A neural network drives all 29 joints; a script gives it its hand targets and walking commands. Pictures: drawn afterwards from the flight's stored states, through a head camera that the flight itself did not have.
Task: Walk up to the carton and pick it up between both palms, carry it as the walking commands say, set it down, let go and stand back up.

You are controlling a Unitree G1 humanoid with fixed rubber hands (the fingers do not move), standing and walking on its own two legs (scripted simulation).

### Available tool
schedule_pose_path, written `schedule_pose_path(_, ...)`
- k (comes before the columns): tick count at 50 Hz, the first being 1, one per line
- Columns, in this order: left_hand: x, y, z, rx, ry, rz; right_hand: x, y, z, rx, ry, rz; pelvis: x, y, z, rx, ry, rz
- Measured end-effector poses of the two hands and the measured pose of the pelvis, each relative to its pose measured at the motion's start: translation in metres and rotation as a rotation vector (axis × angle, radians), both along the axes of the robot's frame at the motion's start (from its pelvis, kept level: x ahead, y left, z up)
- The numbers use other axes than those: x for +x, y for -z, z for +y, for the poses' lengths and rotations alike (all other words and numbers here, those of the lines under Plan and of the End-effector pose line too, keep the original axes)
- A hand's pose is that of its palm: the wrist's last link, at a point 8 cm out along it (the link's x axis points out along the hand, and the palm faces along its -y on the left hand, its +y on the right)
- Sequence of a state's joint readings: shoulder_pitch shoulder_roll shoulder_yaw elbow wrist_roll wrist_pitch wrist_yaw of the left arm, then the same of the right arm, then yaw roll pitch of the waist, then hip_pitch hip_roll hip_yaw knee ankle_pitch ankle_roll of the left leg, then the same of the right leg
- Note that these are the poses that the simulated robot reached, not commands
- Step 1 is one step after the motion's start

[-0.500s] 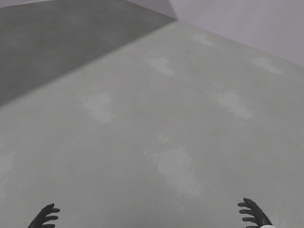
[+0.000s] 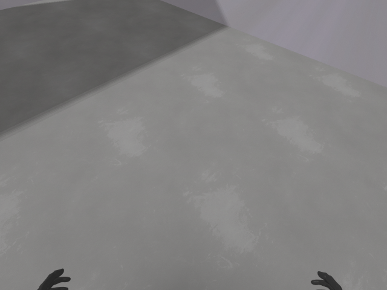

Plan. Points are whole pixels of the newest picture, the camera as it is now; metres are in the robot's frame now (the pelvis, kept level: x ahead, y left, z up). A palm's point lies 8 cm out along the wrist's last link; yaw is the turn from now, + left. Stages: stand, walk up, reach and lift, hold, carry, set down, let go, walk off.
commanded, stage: walk up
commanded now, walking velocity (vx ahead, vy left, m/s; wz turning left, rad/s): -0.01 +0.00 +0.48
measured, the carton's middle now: out of the picture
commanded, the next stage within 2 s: none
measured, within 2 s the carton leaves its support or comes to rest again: neither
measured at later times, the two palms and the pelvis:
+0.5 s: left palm out of the picture -0.05 +0.31 -0.14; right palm (280, 276) +0.16 -0.20 -0.10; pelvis -0.04 +0.02 -0.01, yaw +17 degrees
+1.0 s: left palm out of the picture -0.10 +0.27 -0.09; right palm (275, 266) +0.19 -0.20 -0.13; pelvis -0.04 -0.02 +0.00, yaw +33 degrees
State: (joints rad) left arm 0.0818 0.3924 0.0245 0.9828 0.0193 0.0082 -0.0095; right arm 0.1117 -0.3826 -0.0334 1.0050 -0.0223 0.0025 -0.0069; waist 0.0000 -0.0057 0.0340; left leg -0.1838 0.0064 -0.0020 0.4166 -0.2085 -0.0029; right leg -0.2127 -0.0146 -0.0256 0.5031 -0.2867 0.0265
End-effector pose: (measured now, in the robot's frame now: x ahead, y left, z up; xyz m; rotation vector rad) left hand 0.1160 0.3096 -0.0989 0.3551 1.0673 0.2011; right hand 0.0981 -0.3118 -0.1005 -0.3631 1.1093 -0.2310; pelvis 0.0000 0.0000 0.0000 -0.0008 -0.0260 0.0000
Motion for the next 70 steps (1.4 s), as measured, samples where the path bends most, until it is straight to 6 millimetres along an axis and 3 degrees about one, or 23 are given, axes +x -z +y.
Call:
schedule_pose_path(3,-0.006,0.001,-0.011,0.002,-0.028,-0.024,-0.01,0.009,-0.004,0.025,0.014,0.056,-0.005,0.003,-0.006,-0.003,-0.04,0.008)
schedule_pose_path(6,-0.035,0.01,-0.022,0.004,-0.068,0.001,-0.005,0.022,-0.002,0.055,-0.026,0.077,-0.01,0.009,-0.013,-0.001,-0.071,0.017)
schedule_pose_path(12,-0.112,0.018,-0.035,-0.04,-0.194,0.12,0.018,0.026,0.035,0.121,-0.133,0.087,-0.018,0.004,-0.01,0.014,-0.144,0.015)
schedule_pose_path(19,-0.159,0.041,-0.016,-0.088,-0.298,0.13,0.06,0.019,0.088,0.119,-0.264,-0.001,-0.026,0.016,0.012,0.001,-0.236,0.022)
schedule_pose_path(23,-0.167,0.043,-0.003,-0.102,-0.343,0.103,0.067,0.009,0.11,0.094,-0.329,-0.033,-0.034,0.013,0.021,-0.007,-0.279,0.015)
schedule_pose_path(30,-0.16,0.026,0.004,-0.111,-0.375,0.02,0.07,-0.005,0.125,0.087,-0.377,-0.047,-0.038,0.002,0.024,-0.031,-0.343,0.008)
schedule_pose_path(40,-0.151,0.004,-0.007,-0.031,-0.429,-0.078,0.081,0.013,0.105,0.117,-0.448,-0.009,-0.032,0.007,0.0,-0.004,-0.445,0.034)
schedule_pose_path(44,-0.174,-0.003,-0.021,-0.001,-0.463,-0.048,0.087,0.021,0.101,0.131,-0.492,0.02,-0.032,0.006,-0.011,0.008,-0.496,0.04)
schedule_pose_path(50,-0.214,-0.006,-0.037,-0.002,-0.565,-0.007,0.09,0.025,0.113,0.147,-0.581,0.078,-0.035,0.001,-0.017,0.025,-0.575,0.046)
schedule_pose_path(55,-0.248,0.008,-0.049,-0.043,-0.636,0.02,0.104,0.023,0.146,0.153,-0.668,0.06,-0.045,0.004,-0.013,0.026,-0.631,0.048)
schedule_pose_path(61,-0.301,0.038,-0.05,-0.102,-0.739,0.056,0.114,0.017,0.19,0.126,-0.763,-0.019,-0.064,0.017,-0.002,0.008,-0.703,0.04)
schedule_pose_path(65,-0.313,0.04,-0.056,-0.135,-0.78,0.053,0.105,0.009,0.188,0.08,-0.766,-0.006,-0.071,0.011,-0.002,-0.004,-0.73,0.016)
schedule_pose_path(70,-0.313,0.035,-0.062,-0.148,-0.796,0.031,0.099,0.005,0.18,0.065,-0.771,0.01,-0.074,0.006,-0.007,-0.016,-0.762,0.002)
